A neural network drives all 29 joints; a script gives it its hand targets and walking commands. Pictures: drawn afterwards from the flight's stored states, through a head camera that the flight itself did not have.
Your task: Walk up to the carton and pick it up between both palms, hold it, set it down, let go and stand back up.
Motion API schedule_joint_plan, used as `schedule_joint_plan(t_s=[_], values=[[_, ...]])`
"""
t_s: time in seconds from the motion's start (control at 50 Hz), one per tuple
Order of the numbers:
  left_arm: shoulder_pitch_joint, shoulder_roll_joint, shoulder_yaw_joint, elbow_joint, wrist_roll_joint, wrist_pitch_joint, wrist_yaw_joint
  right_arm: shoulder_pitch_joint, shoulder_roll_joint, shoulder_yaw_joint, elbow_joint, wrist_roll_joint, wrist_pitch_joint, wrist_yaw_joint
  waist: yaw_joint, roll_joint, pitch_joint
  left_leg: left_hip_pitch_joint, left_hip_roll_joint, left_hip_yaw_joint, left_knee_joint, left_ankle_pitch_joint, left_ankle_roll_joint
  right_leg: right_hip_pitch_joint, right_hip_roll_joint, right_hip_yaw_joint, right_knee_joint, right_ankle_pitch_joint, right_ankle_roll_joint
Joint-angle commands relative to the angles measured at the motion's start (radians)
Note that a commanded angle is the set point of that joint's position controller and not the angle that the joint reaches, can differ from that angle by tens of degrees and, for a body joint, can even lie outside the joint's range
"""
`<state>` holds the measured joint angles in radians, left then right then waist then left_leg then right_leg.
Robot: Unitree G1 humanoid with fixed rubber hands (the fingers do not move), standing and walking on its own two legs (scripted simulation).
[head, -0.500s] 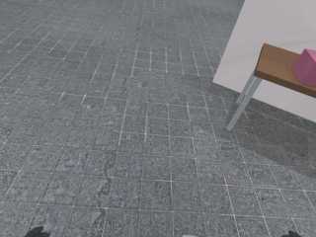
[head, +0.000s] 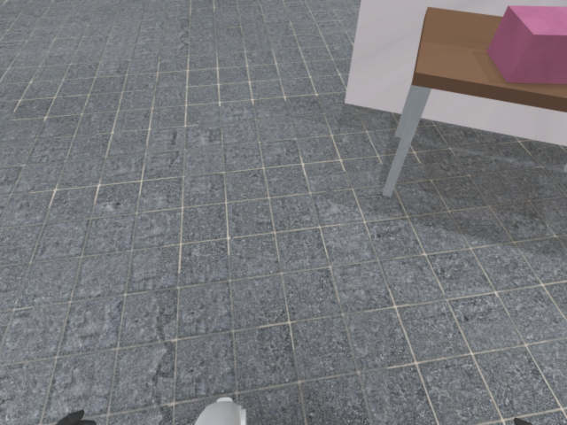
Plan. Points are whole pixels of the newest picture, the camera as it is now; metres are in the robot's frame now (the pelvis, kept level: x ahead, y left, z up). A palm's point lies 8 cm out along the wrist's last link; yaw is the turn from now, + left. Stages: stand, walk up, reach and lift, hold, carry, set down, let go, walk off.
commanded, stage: walk up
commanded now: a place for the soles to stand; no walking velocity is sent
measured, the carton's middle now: (556, 45) +1.21 -0.80 -0.06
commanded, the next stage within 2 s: none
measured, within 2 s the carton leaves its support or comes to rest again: neither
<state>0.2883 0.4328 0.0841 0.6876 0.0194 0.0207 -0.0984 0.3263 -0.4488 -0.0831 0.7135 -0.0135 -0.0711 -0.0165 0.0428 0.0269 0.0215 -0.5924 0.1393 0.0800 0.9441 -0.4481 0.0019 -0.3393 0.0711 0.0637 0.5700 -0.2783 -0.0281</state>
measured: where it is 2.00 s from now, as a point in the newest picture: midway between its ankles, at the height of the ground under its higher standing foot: (379, 350)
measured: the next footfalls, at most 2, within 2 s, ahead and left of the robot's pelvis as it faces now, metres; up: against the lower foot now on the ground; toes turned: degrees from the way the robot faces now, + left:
left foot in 0.12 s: +0.17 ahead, +0.12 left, +0.00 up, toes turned +9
right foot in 0.62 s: +0.23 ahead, -0.22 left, +0.00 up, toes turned -11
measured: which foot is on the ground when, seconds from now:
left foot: up 0.00-0.10, down 0.12-0.64, up 0.66-1.00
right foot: down 0.00-0.12, up 0.14-0.60, down 0.62-1.00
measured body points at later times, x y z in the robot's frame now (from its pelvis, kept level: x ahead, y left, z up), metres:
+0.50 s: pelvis +0.12 -0.02 +0.01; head +0.13 +0.02 +0.46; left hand +0.24 +0.30 -0.11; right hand +0.17 -0.37 -0.04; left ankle +0.13 +0.11 -0.73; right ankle +0.14 -0.20 -0.67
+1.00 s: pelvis +0.23 -0.10 -0.01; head +0.24 -0.09 +0.44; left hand +0.40 +0.19 -0.11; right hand +0.24 -0.45 -0.08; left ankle +0.35 -0.02 -0.72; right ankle +0.19 -0.21 -0.73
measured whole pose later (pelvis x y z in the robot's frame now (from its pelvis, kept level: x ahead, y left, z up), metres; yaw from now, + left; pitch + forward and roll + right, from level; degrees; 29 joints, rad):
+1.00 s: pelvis +0.23 -0.10 -0.01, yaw -15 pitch +1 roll -2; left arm 0.31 0.42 0.09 0.71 0.02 0.01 -0.10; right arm 0.35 -0.45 -0.07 0.72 -0.01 -0.08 -0.02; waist 0.03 0.01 -0.01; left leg -0.50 0.12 0.12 0.70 -0.28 0.00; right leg -0.30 0.08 0.04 0.63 -0.35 -0.04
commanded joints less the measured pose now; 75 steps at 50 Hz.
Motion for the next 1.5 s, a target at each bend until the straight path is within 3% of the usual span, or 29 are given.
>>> schedule_joint_plan(t_s=[0.0,0.04,0.06,0.08,0.1,0.12,0.26,0.42,0.52,0.54,0.58,0.62,0.64,0.76,0.88,0.94,0.96,0.98,1.0,1.02,1.08,1.16,1.34,1.38,1.4,1.42,1.44,1.46,1.48], values=[[-0.074,0.207,0.064,-0.120,0.015,-0.029,0.001,0.092,-0.186,-0.047,0.020,0.012,-0.066,-0.017,-0.035,-0.184,-0.065,0.187,-0.061,0.023,-0.229,0.231,0.026,0.004,-0.192,0.276,-0.131,0.183,-0.222],[-0.136,0.185,0.050,-0.135,0.010,-0.024,-0.003,0.262,-0.203,-0.067,0.073,0.005,-0.079,-0.029,-0.137,-0.067,-0.108,0.533,-0.093,0.067,-0.388,0.412,0.028,-0.188,-0.131,0.197,0.044,0.108,-0.158],[-0.116,0.136,0.037,-0.141,0.012,-0.031,-0.004,0.347,-0.253,-0.087,0.084,-0.010,-0.081,-0.042,-0.187,0.065,-0.157,0.693,-0.002,-0.037,-0.447,0.359,0.049,-0.297,-0.059,0.123,0.224,0.042,-0.098],[-0.029,0.068,0.020,-0.124,0.014,-0.031,0.001,0.352,-0.319,-0.104,0.072,-0.026,-0.082,-0.051,-0.169,0.232,-0.200,0.803,0.242,-0.387,-0.542,0.110,0.111,-0.471,0.058,0.073,0.445,-0.273,-0.039],[0.041,0.136,0.035,-0.091,0.029,-0.015,0.011,0.223,-0.363,-0.114,0.009,-0.016,-0.078,-0.051,-0.103,0.170,-0.173,0.666,0.441,-0.611,-0.667,-0.252,0.179,-0.489,0.008,0.069,0.591,-0.260,0.000],[0.064,0.223,0.060,-0.052,0.034,0.001,0.008,0.102,-0.358,-0.113,-0.018,-0.001,-0.074,-0.045,-0.055,0.080,-0.087,0.520,0.452,-0.597,-0.747,-0.462,0.193,-0.453,-0.051,0.086,0.614,-0.202,0.001],[0.046,0.213,0.076,0.008,0.019,0.005,-0.031,-0.001,-0.286,-0.094,-0.009,-0.001,-0.076,-0.028,-0.037,0.138,0.120,0.268,0.223,-0.080,-0.759,-0.075,0.128,-0.291,-0.139,0.041,0.575,0.100,0.058],[-0.062,0.181,0.053,-0.030,0.009,0.007,-0.046,0.037,-0.335,-0.107,0.004,-0.001,-0.061,-0.010,-0.082,0.134,0.058,0.454,0.254,0.002,-0.708,0.020,0.166,-0.283,-0.191,-0.020,0.306,0.052,0.068],[-0.045,0.197,0.056,-0.033,0.013,-0.013,-0.041,0.006,-0.350,-0.106,-0.007,0.000,-0.043,-0.007,-0.049,0.144,-0.087,0.528,0.271,0.083,-0.481,0.419,0.172,-0.041,-0.185,-0.098,0.055,-0.103,-0.008],[-0.003,0.184,0.058,-0.019,0.015,-0.022,-0.032,0.030,-0.329,-0.097,-0.003,0.010,-0.037,-0.006,-0.030,0.104,-0.136,0.563,0.248,0.121,-0.367,0.587,0.164,0.011,-0.153,-0.120,-0.052,-0.045,-0.035],[0.119,0.230,0.080,0.041,0.021,-0.046,-0.004,0.092,-0.228,-0.063,-0.009,0.014,-0.021,0.000,0.034,-0.146,-0.217,0.400,0.116,0.144,-0.038,0.400,0.127,0.266,-0.052,-0.109,-0.119,0.046,-0.066],[0.106,0.370,0.111,-0.001,0.023,-0.040,0.017,0.079,-0.133,-0.025,-0.061,0.013,-0.014,0.005,0.055,-0.414,-0.107,-0.112,-0.076,0.133,0.181,-0.199,0.028,0.402,-0.295,0.466,-0.248,-0.155,-0.178],[0.084,0.366,0.104,-0.002,0.009,-0.031,0.013,0.007,-0.223,-0.040,-0.066,0.031,-0.016,-0.007,0.047,-0.330,-0.104,-0.137,-0.074,0.023,0.213,-0.171,0.017,0.378,-0.351,0.614,-0.298,-0.188,-0.269],[0.055,0.216,0.068,-0.025,-0.001,-0.040,0.032,0.062,-0.202,-0.037,-0.002,0.025,-0.039,-0.001,0.000,-0.215,-0.048,-0.053,-0.042,-0.025,0.038,0.004,0.024,0.260,-0.208,0.233,-0.148,0.360,-0.201],[-0.055,0.228,0.066,-0.102,0.008,-0.036,0.012,0.110,-0.198,-0.045,0.024,0.022,-0.045,-0.015,-0.021,-0.191,-0.041,0.173,-0.056,0.031,-0.203,0.203,0.024,-0.004,-0.205,0.205,-0.165,-0.073,-0.216],[-0.135,0.198,0.053,-0.117,0.014,-0.024,0.003,0.302,-0.223,-0.075,0.082,0.001,-0.053,-0.028,-0.143,-0.069,-0.048,0.536,-0.107,0.090,-0.336,0.347,0.024,-0.238,-0.132,0.127,0.011,-0.198,-0.153],[-0.100,0.150,0.035,-0.117,0.013,-0.026,0.006,0.381,-0.253,-0.091,0.092,-0.014,-0.058,-0.042,-0.180,0.051,-0.107,0.680,-0.067,0.026,-0.374,0.279,0.027,-0.321,-0.087,0.074,0.204,-0.174,-0.116],[-0.051,0.087,0.015,-0.116,0.012,-0.028,0.011,0.425,-0.308,-0.106,0.087,-0.034,-0.062,-0.054,-0.191,0.253,-0.141,0.769,0.130,-0.268,-0.522,-0.014,0.070,-0.452,0.019,0.024,0.469,-0.257,-0.068],[0.014,0.106,0.018,-0.101,0.010,-0.018,0.018,0.321,-0.368,-0.113,0.029,-0.032,-0.064,-0.058,-0.118,0.220,-0.106,0.670,0.387,-0.688,-0.699,-0.342,0.142,-0.533,0.031,0.058,0.664,-0.226,-0.016],[0.023,0.213,0.046,-0.060,0.013,0.001,0.020,0.164,-0.376,-0.106,0.000,0.001,-0.062,-0.051,-0.056,0.056,0.003,0.470,0.426,-0.691,-0.789,-0.552,0.187,-0.485,-0.041,0.096,0.662,-0.189,-0.018],[0.018,0.253,0.070,-0.043,0.013,0.004,0.002,0.046,-0.308,-0.085,-0.004,0.003,-0.066,-0.037,0.006,0.054,0.135,0.249,0.308,-0.415,-0.790,-0.325,0.158,-0.310,-0.109,0.075,0.603,-0.128,0.007],[0.003,0.209,0.070,-0.043,0.012,0.008,-0.022,0.069,-0.310,-0.086,-0.004,-0.008,-0.069,-0.040,-0.034,0.125,0.170,0.249,0.199,-0.154,-0.725,-0.144,0.151,-0.270,-0.124,0.026,0.495,0.007,0.040],[-0.031,0.207,0.072,-0.061,0.012,-0.004,-0.028,0.045,-0.362,-0.100,-0.024,-0.001,-0.047,-0.019,-0.028,0.144,-0.034,0.454,0.217,-0.047,-0.500,0.147,0.173,-0.075,-0.182,-0.086,0.084,-0.148,0.002],[0.096,0.207,0.085,0.001,0.017,-0.033,-0.002,0.066,-0.296,-0.078,-0.027,0.004,-0.028,-0.018,0.042,-0.028,-0.108,0.402,0.134,0.079,-0.128,0.431,0.136,0.132,-0.109,-0.137,-0.135,0.001,0.006],[0.164,0.259,0.102,0.024,0.021,-0.046,0.015,0.117,-0.200,-0.042,-0.034,0.009,-0.020,-0.013,0.081,-0.201,-0.149,0.243,0.060,0.065,0.041,0.306,0.113,0.298,-0.091,-0.086,-0.132,0.051,0.007],[0.178,0.347,0.121,0.013,0.030,-0.047,0.034,0.112,-0.119,-0.019,-0.063,0.010,-0.022,-0.012,0.087,-0.401,-0.107,-0.006,-0.040,0.064,0.170,-0.049,0.068,0.398,-0.236,0.208,-0.148,0.061,-0.041],[0.124,0.361,0.113,-0.031,0.028,-0.044,0.042,0.098,-0.131,-0.009,-0.083,0.017,-0.018,-0.019,0.066,-0.393,-0.090,-0.179,-0.117,0.055,0.232,-0.159,0.038,0.398,-0.355,0.468,-0.231,-0.003,-0.127],[0.130,0.358,0.113,-0.023,0.009,-0.035,0.037,0.053,-0.226,-0.026,-0.072,0.033,-0.018,-0.028,0.063,-0.312,-0.094,-0.161,-0.079,-0.016,0.246,-0.136,0.032,0.367,-0.393,0.556,-0.264,-0.051,-0.204],[0.102,0.355,0.113,-0.034,0.000,-0.032,0.040,0.057,-0.252,-0.026,-0.050,0.038,-0.020,-0.030,0.058,-0.277,-0.063,-0.165,-0.046,-0.040,0.226,-0.111,0.039,0.325,-0.376,0.483,-0.225,-0.025,-0.212]])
